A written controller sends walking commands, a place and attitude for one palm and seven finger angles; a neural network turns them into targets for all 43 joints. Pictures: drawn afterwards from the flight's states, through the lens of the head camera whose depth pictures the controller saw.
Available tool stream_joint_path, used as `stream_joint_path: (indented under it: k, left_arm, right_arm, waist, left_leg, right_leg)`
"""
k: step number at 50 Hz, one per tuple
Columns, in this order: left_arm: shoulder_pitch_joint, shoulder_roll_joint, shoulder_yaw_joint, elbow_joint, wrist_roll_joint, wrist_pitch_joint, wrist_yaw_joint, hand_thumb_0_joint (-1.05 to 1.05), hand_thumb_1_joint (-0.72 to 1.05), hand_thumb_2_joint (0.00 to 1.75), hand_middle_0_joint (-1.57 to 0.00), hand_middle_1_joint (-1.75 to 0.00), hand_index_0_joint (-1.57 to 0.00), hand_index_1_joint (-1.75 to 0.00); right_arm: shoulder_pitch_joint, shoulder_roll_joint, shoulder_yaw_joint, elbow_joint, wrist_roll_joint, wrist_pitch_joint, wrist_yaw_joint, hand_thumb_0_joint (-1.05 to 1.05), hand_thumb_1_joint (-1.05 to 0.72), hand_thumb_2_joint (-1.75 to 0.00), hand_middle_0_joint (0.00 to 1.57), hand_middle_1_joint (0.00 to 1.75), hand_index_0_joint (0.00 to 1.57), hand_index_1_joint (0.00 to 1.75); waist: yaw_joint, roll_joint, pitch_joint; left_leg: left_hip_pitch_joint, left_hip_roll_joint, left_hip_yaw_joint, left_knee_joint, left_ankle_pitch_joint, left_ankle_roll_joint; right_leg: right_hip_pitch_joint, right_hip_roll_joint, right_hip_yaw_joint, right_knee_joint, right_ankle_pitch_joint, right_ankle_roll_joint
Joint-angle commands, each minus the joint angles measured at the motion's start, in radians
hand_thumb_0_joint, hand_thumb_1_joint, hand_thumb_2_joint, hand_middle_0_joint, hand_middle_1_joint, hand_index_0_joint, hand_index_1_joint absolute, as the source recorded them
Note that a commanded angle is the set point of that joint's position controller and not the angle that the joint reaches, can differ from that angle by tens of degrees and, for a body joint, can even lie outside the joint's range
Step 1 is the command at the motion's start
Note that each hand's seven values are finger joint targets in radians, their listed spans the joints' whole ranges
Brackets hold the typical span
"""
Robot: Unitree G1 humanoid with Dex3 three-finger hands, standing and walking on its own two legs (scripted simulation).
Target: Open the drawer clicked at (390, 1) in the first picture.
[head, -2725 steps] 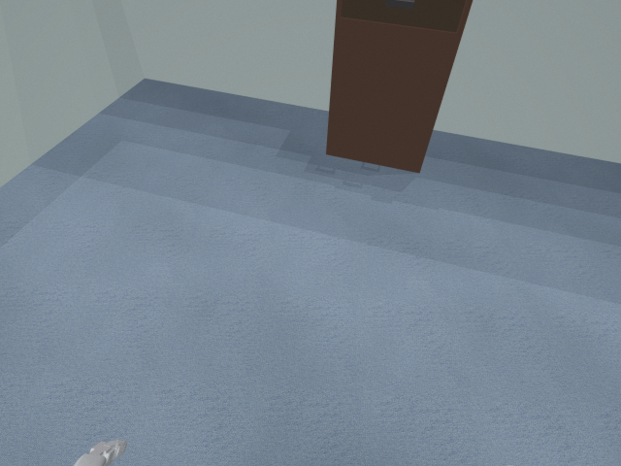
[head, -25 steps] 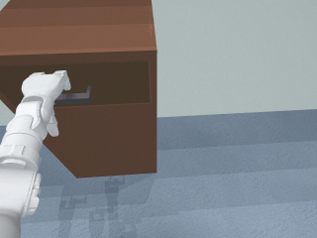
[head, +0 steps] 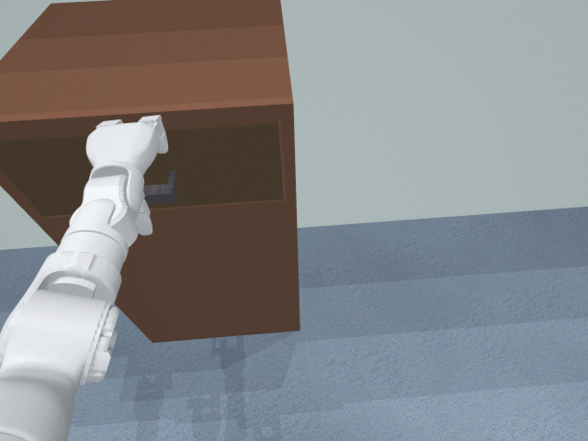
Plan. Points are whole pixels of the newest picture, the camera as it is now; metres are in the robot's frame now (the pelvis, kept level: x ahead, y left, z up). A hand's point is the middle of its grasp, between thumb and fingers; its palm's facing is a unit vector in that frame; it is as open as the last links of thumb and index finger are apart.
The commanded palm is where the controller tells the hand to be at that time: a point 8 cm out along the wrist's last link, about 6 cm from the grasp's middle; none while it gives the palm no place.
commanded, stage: move the hooked fingers above the handle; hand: left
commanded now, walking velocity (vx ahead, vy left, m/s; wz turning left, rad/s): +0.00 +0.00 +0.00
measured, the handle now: (146, 186) +0.52 +0.24 +0.04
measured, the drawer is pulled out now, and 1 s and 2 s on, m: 0.00 0.00 0.00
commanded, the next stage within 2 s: none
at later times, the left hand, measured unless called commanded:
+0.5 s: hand (139, 171) +0.49 +0.21 +0.11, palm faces +0.12 -0.02 -0.99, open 13.2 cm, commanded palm +0.45 +0.24 +0.15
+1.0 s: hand (124, 181) +0.48 +0.24 +0.10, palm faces +0.11 -0.01 -0.99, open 13.9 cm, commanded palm +0.46 +0.23 +0.15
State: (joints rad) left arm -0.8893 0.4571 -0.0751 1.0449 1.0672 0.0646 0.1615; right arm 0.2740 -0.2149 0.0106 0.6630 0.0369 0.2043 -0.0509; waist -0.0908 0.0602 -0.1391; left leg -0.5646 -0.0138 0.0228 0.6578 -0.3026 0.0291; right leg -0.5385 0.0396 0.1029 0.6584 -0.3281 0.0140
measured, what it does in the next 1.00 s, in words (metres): stands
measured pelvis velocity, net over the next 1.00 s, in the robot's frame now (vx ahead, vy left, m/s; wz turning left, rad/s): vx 0.00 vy -0.01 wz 0.05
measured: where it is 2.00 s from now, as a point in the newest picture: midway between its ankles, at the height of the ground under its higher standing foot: outside the picture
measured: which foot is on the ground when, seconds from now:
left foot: down 0.00-1.00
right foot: down 0.00-1.00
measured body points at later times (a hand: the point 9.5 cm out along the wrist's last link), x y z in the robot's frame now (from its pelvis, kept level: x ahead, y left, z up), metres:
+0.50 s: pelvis +0.00 +0.00 -0.01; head +0.06 +0.00 +0.44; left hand +0.47 +0.21 +0.16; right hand +0.05 -0.28 -0.13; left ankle +0.01 +0.10 -0.72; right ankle -0.01 -0.13 -0.72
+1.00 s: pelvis +0.00 -0.01 -0.01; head +0.07 +0.00 +0.43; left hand +0.47 +0.24 +0.15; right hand +0.05 -0.29 -0.13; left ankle +0.01 +0.10 -0.72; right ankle -0.01 -0.13 -0.72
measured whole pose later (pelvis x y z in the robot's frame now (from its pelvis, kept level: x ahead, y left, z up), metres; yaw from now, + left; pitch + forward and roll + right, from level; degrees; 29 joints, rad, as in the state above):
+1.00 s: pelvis +0.00 -0.01 -0.01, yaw +3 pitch +15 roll -1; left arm -0.87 0.53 -0.08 0.93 1.05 -0.08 0.26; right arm 0.33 -0.28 -0.07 0.71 0.02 0.12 -0.04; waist -0.09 0.03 -0.11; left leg -0.67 -0.02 -0.04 0.75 -0.33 0.02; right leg -0.61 0.04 0.04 0.72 -0.36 0.00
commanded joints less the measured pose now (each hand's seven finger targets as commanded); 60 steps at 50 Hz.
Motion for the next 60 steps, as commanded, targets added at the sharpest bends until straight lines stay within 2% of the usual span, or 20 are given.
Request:
stream_joint_path:
  k: [1,5,8,10,11,14,18,21,22,24,28,32,37,41,45,47,51,52,57,60]
  left_arm:
    - [-0.250,0.397,0.102,-0.081,-0.022,-0.007,-0.070,0.00,-0.50,0.30,-0.30,-1.20,-0.30,-1.20]
    - [-0.349,0.340,0.058,-0.301,-0.022,-0.189,-0.098,0.00,-0.50,0.30,-0.30,-1.20,-0.30,-1.20]
    - [-0.442,0.280,0.023,-0.497,-0.043,-0.304,-0.062,0.00,-0.50,0.30,-0.30,-1.20,-0.30,-1.20]
    - [-0.537,0.242,-0.002,-0.549,-0.064,-0.335,-0.021,0.00,-0.50,0.30,-0.30,-1.20,-0.30,-1.20]
    - [-0.540,0.293,0.051,-0.563,-0.066,-0.338,0.011,0.00,-0.50,0.30,-0.30,-1.20,-0.30,-1.20]
    - [-0.547,0.298,0.074,-0.513,-0.064,-0.289,0.100,0.00,-0.50,0.30,-0.30,-1.20,-0.30,-1.20]
    - [-0.493,0.336,0.112,-0.279,-0.032,-0.106,0.175,0.00,-0.50,0.30,-0.30,-1.20,-0.30,-1.20]
    - [-0.439,0.385,0.120,-0.150,0.013,0.028,0.142,0.00,-0.50,0.30,-0.30,-1.20,-0.30,-1.20]
    - [-0.434,0.342,0.080,-0.143,0.012,0.055,0.114,0.00,-0.50,0.30,-0.30,-1.20,-0.30,-1.20]
    - [-0.401,0.384,0.106,-0.108,0.023,0.079,0.074,0.00,-0.50,0.30,-0.30,-1.20,-0.30,-1.20]
    - [-0.290,0.324,0.062,-0.067,-0.002,0.069,-0.016,0.00,-0.50,0.30,-0.30,-1.20,-0.30,-1.20]
    - [-0.256,0.341,0.072,-0.122,-0.030,-0.034,-0.087,0.00,-0.50,0.30,-0.30,-1.20,-0.30,-1.20]
    - [-0.407,0.344,0.080,-0.393,-0.030,-0.244,-0.059,0.00,-0.50,0.30,-0.30,-1.20,-0.30,-1.20]
    - [-0.539,0.373,0.114,-0.510,-0.026,-0.307,0.054,0.00,-0.50,0.30,-0.30,-1.20,-0.30,-1.20]
    - [-0.522,0.337,0.111,-0.405,-0.032,-0.220,0.145,0.00,-0.50,0.30,-0.30,-1.20,-0.30,-1.20]
    - [-0.507,0.300,0.080,-0.303,-0.029,-0.131,0.157,0.00,-0.50,0.30,-0.30,-1.20,-0.30,-1.20]
    - [-0.461,0.256,0.023,-0.174,-0.014,0.010,0.088,0.00,-0.50,0.30,-0.30,-1.20,-0.30,-1.20]
    - [-0.444,0.198,-0.028,-0.172,-0.019,0.030,0.055,0.00,-0.50,0.30,-0.30,-1.20,-0.30,-1.20]
    - [-0.336,0.170,-0.049,-0.142,-0.029,0.022,-0.058,0.00,-0.50,0.30,-0.30,-1.20,-0.30,-1.20]
    - [-0.315,0.136,-0.068,-0.213,-0.045,-0.042,-0.103,0.00,-0.50,0.30,-0.30,-1.20,-0.30,-1.20]
  right_arm:
    - [0.046,-0.202,-0.064,-0.136,0.006,-0.033,-0.053,0.00,-0.90,-0.90,0.20,0.30,0.20,0.30]
    - [0.079,-0.190,-0.088,-0.144,-0.008,-0.067,-0.057,0.00,-0.90,-0.90,0.20,0.30,0.20,0.30]
    - [0.107,-0.173,-0.114,-0.123,-0.019,-0.094,-0.051,0.00,-0.90,-0.90,0.20,0.30,0.20,0.30]
    - [0.133,-0.173,-0.127,-0.089,-0.024,-0.111,-0.042,0.00,-0.90,-0.90,0.20,0.30,0.20,0.30]
    - [0.141,-0.182,-0.135,-0.073,-0.026,-0.115,-0.037,0.00,-0.90,-0.90,0.20,0.30,0.20,0.30]
    - [0.152,-0.189,-0.135,-0.038,-0.028,-0.119,-0.013,0.00,-0.90,-0.90,0.20,0.30,0.20,0.30]
    - [0.130,-0.199,-0.116,-0.014,-0.023,-0.098,0.014,0.00,-0.90,-0.90,0.20,0.30,0.20,0.30]
    - [0.113,-0.208,-0.103,-0.027,-0.021,-0.074,0.022,0.00,-0.90,-0.90,0.20,0.30,0.20,0.30]
    - [0.111,-0.206,-0.101,-0.039,-0.020,-0.065,0.023,0.00,-0.90,-0.90,0.20,0.30,0.20,0.30]
    - [0.102,-0.212,-0.098,-0.048,-0.015,-0.044,0.013,0.00,-0.90,-0.90,0.20,0.30,0.20,0.30]
    - [0.081,-0.207,-0.085,-0.093,-0.004,-0.029,-0.012,0.00,-0.90,-0.90,0.20,0.30,0.20,0.30]
    - [0.070,-0.204,-0.077,-0.126,0.001,-0.045,-0.040,0.00,-0.90,-0.90,0.20,0.30,0.20,0.30]
    - [0.085,-0.183,-0.099,-0.134,-0.011,-0.085,-0.051,0.00,-0.90,-0.90,0.20,0.30,0.20,0.30]
    - [0.121,-0.177,-0.118,-0.092,-0.022,-0.116,-0.037,0.00,-0.90,-0.90,0.20,0.30,0.20,0.30]
    - [0.145,-0.189,-0.124,-0.043,-0.027,-0.124,-0.006,0.00,-0.90,-0.90,0.20,0.30,0.20,0.30]
    - [0.142,-0.193,-0.122,-0.024,-0.022,-0.115,0.009,0.00,-0.90,-0.90,0.20,0.30,0.20,0.30]
    - [0.141,-0.205,-0.118,-0.026,-0.017,-0.088,0.021,0.00,-0.90,-0.90,0.20,0.30,0.20,0.30]
    - [0.135,-0.204,-0.117,-0.036,-0.018,-0.080,0.022,0.00,-0.90,-0.90,0.20,0.30,0.20,0.30]
    - [0.109,-0.204,-0.105,-0.064,-0.010,-0.050,0.002,0.00,-0.90,-0.90,0.20,0.30,0.20,0.30]
    - [0.091,-0.198,-0.103,-0.088,-0.013,-0.056,-0.009,0.00,-0.90,-0.90,0.20,0.30,0.20,0.30]
  waist:
    - [0.033,-0.230,-0.184]
    - [-0.004,-0.106,-0.243]
    - [-0.023,0.072,-0.321]
    - [-0.059,0.072,-0.334]
    - [-0.046,0.095,-0.365]
    - [-0.041,0.122,-0.401]
    - [-0.014,0.076,-0.326]
    - [0.024,0.064,-0.366]
    - [0.022,0.038,-0.371]
    - [0.024,-0.058,-0.345]
    - [0.027,-0.169,-0.250]
    - [0.016,-0.209,-0.184]
    - [-0.010,-0.054,-0.242]
    - [-0.028,0.069,-0.355]
    - [-0.031,0.095,-0.407]
    - [-0.030,0.083,-0.374]
    - [-0.016,0.032,-0.380]
    - [-0.020,0.021,-0.380]
    - [-0.020,-0.116,-0.230]
    - [-0.016,-0.122,-0.188]
  left_leg:
    - [0.087,-0.009,0.038,-0.083,0.132,0.027]
    - [0.175,-0.005,0.022,-0.049,0.150,0.032]
    - [0.298,-0.008,-0.001,-0.008,0.204,0.025]
    - [0.340,-0.004,-0.025,0.022,0.224,0.023]
    - [0.359,-0.001,-0.039,0.026,0.233,0.015]
    - [0.359,-0.006,-0.047,0.041,0.282,0.003]
    - [0.232,-0.008,-0.033,0.011,0.259,-0.004]
    - [0.197,-0.008,-0.003,0.000,0.319,-0.007]
    - [0.191,-0.008,0.006,-0.002,0.331,-0.004]
    - [0.156,-0.006,0.016,-0.016,0.304,0.004]
    - [0.125,-0.011,0.028,-0.049,0.221,0.019]
    - [0.110,-0.007,0.029,-0.064,0.133,0.031]
    - [0.193,-0.009,0.005,-0.031,0.125,0.033]
    - [0.264,-0.012,-0.022,0.020,0.181,0.023]
    - [0.289,-0.011,-0.036,0.034,0.251,0.005]
    - [0.267,-0.008,-0.030,0.025,0.251,0.001]
    - [0.252,-0.004,-0.009,0.011,0.322,0.001]
    - [0.264,-0.003,-0.004,0.013,0.342,0.004]
    - [0.194,-0.006,0.005,-0.023,0.261,0.021]
    - [0.199,-0.004,0.005,-0.038,0.218,0.024]
  right_leg:
    - [0.189,-0.016,-0.082,-0.129,0.212,-0.028]
    - [0.127,-0.012,-0.067,-0.120,0.196,-0.036]
    - [0.029,0.003,-0.070,-0.091,0.185,-0.049]
    - [-0.045,0.011,-0.083,-0.078,0.159,-0.049]
    - [-0.061,0.015,-0.086,-0.066,0.155,-0.052]
    - [-0.079,0.023,-0.109,-0.038,0.179,-0.059]
    - [-0.051,0.026,-0.128,-0.030,0.172,-0.062]
    - [0.043,0.023,-0.125,-0.025,0.251,-0.062]
    - [0.072,0.022,-0.124,-0.030,0.279,-0.058]
    - [0.116,0.017,-0.115,-0.049,0.287,-0.050]
    - [0.151,0.005,-0.105,-0.090,0.263,-0.041]
    - [0.149,-0.011,-0.085,-0.118,0.206,-0.032]
    - [0.066,-0.004,-0.067,-0.104,0.151,-0.041]
    - [-0.008,0.011,-0.075,-0.061,0.147,-0.049]
    - [-0.045,0.023,-0.110,-0.033,0.171,-0.057]
    - [-0.053,0.025,-0.119,-0.033,0.173,-0.056]
    - [0.015,0.025,-0.122,-0.042,0.252,-0.056]
    - [0.025,0.025,-0.120,-0.047,0.275,-0.054]
    - [0.060,0.014,-0.113,-0.087,0.256,-0.048]
    - [0.055,0.006,-0.107,-0.102,0.213,-0.050]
